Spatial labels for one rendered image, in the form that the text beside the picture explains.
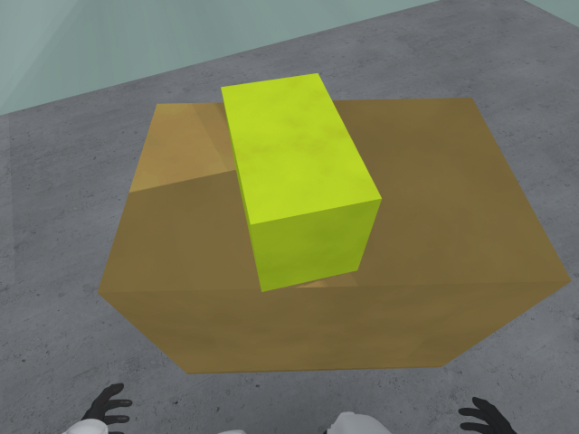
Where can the right robot thigh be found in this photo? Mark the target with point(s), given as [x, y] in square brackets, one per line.
[357, 424]

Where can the carton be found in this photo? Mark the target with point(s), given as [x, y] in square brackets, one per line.
[309, 201]

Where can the robot right shin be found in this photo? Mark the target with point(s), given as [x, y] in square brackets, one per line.
[343, 414]

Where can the left robot hand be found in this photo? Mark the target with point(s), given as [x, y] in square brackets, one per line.
[102, 404]

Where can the pedestal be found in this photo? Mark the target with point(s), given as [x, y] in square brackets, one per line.
[455, 252]

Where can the right robot hand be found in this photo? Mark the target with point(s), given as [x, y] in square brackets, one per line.
[497, 424]

